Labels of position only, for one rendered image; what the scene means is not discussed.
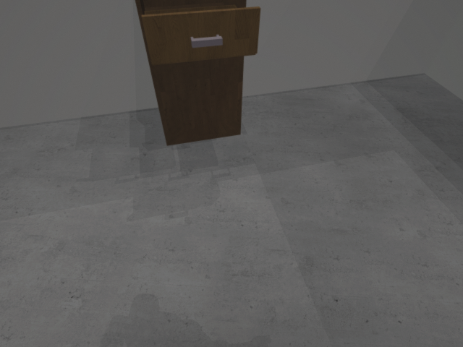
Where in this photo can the cabinet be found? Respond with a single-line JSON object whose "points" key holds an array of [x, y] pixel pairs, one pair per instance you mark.
{"points": [[197, 100]]}

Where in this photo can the handle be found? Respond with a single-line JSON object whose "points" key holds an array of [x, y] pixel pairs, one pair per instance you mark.
{"points": [[209, 41]]}

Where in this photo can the drawer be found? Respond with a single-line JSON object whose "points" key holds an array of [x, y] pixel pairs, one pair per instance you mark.
{"points": [[168, 33]]}

